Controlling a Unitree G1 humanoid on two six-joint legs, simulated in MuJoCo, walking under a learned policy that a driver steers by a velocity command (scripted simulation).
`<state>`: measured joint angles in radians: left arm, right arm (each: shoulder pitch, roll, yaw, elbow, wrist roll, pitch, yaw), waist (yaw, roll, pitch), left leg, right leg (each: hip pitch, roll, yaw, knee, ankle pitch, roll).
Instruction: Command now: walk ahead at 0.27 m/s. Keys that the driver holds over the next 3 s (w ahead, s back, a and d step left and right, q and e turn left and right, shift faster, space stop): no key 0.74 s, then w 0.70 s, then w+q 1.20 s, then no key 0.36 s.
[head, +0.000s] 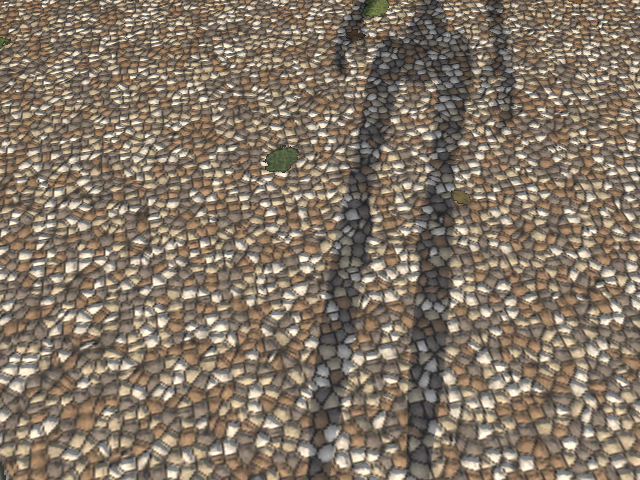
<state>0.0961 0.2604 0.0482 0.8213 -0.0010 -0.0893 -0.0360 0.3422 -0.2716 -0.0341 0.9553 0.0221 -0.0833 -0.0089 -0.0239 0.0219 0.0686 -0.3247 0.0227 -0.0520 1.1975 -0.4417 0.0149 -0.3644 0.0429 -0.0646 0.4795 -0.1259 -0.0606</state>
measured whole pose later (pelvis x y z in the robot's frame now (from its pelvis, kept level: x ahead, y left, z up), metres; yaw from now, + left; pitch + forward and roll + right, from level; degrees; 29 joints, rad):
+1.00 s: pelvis +0.19 +0.05 -0.01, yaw -1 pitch -1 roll +0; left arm 0.37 0.25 0.04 1.11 -0.03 -0.05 0.03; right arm 0.18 -0.23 -0.06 1.00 0.03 -0.07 0.01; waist 0.02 -0.03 0.00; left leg -0.30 -0.02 0.07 0.63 -0.33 0.08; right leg -0.06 -0.05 -0.01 0.55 -0.48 0.02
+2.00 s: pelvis +0.66 +0.00 +0.00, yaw +14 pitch +1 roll -2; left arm 0.32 0.24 0.07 1.00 0.00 -0.07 0.02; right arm 0.08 -0.23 -0.07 0.84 0.02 -0.04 0.05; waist 0.06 0.02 0.03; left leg -0.64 0.10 0.04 0.67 -0.03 0.07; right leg 0.12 0.01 -0.30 0.23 -0.36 0.01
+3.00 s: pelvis +1.13 +0.22 +0.00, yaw +42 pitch +2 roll -2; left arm 0.26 0.28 0.06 0.91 -0.02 -0.06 0.00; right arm 0.09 -0.26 -0.05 0.65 -0.01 -0.03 0.01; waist 0.07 0.03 0.03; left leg -0.42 0.02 -0.02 0.48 -0.04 0.03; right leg -0.14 -0.01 -0.10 0.45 -0.34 0.01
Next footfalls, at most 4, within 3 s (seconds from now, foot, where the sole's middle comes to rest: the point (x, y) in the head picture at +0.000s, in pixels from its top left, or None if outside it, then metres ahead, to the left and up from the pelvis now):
0.30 left None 0.23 0.14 -0.77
1.50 right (387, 418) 0.57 -0.11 -0.77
2.08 left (261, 312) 0.84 0.16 -0.77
2.56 right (286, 200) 1.19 0.10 -0.77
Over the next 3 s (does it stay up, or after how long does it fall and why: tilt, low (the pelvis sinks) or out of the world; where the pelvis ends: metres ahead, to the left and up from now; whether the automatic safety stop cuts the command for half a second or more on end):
stays up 1.13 0.22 0.00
